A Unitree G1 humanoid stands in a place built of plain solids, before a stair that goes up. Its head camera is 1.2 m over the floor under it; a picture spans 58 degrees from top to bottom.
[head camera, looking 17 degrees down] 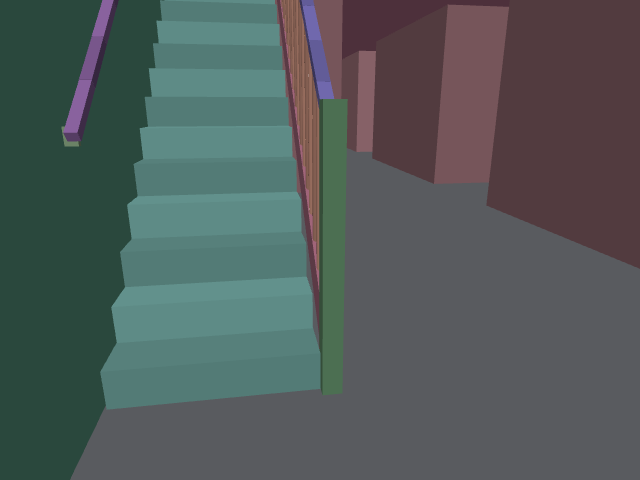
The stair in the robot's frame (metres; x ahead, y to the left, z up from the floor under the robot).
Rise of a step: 0.18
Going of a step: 0.22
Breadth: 0.90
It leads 9 degrees to the left of straight ahead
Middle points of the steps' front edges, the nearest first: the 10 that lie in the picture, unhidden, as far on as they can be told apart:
1.58 0.44 0.18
1.81 0.48 0.36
2.03 0.51 0.54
2.25 0.55 0.72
2.47 0.58 0.91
2.69 0.62 1.09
2.91 0.65 1.27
3.13 0.68 1.45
3.35 0.72 1.63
3.57 0.75 1.81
